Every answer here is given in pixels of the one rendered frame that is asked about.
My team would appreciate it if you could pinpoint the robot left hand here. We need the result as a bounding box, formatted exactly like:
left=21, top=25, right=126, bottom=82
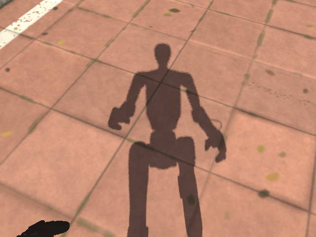
left=17, top=220, right=70, bottom=237

